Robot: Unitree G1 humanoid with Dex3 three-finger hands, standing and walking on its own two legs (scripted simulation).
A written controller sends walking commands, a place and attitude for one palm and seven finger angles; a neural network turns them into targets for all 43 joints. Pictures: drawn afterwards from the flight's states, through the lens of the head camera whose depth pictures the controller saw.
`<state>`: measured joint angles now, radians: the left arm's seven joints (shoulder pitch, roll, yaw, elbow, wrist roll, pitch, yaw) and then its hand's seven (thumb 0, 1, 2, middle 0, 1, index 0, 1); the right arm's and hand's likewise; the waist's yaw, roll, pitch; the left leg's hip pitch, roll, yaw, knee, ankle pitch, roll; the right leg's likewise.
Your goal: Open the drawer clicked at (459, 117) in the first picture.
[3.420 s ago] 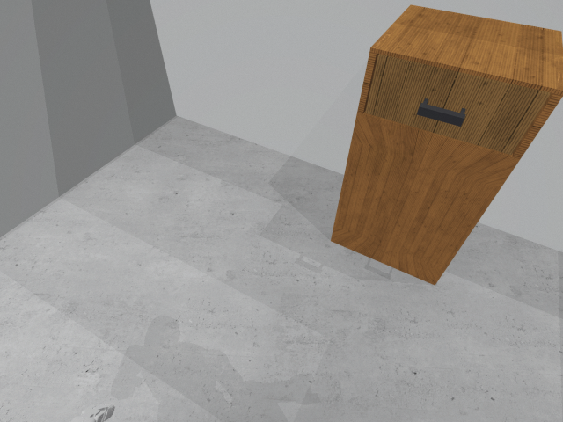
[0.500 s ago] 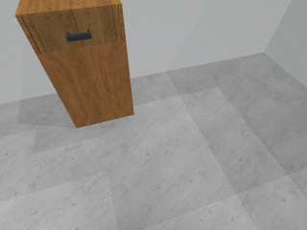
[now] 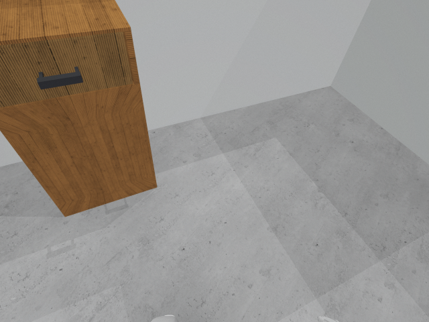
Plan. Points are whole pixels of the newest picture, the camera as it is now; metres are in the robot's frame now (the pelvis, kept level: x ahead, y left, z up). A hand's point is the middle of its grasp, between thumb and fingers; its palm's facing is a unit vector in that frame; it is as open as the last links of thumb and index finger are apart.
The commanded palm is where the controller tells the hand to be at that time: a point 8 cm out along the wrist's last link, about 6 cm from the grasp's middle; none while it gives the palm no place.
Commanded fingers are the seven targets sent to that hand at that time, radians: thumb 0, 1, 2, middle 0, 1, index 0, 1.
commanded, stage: walk to a spot facing it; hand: left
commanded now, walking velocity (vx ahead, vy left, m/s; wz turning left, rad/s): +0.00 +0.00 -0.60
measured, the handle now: (60, 76) +0.72 +0.55 +0.01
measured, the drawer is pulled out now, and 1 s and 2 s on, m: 0.00 0.00 0.00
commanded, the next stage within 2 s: turn to face it in 0.32 s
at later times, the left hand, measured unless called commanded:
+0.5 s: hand (164, 253) +0.28 +0.14 -0.15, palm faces -0.30 -0.92 -0.25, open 7.4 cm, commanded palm none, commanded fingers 0.00 0.90 0.90 -0.20 -0.30 -0.20 -0.30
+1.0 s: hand (132, 285) +0.21 +0.20 -0.18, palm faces -0.02 -0.98 -0.18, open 7.3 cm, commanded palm none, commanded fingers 0.00 0.90 0.90 -0.20 -0.30 -0.20 -0.30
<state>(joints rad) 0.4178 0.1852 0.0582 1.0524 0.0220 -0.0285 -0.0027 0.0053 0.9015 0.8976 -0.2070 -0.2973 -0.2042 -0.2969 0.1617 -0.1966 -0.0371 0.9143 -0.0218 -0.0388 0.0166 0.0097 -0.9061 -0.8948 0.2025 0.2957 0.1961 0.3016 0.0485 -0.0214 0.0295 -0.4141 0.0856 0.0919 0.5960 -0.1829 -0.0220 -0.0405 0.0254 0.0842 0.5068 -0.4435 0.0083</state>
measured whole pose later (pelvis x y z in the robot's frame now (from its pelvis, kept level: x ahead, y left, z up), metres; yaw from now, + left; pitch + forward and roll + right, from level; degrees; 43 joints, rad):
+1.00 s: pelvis +0.13 +0.02 +0.01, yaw -4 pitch +1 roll -3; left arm 0.17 0.22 0.10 0.98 0.02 0.06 0.02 0.00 0.91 0.90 -0.20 -0.30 -0.20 -0.30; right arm 0.25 -0.17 -0.06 0.96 -0.03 0.02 -0.01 0.01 -0.91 -0.89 0.20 0.30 0.20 0.30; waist -0.03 -0.04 0.05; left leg -0.33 0.04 0.12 0.65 -0.34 0.07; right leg -0.46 -0.09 -0.13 1.04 -0.46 0.05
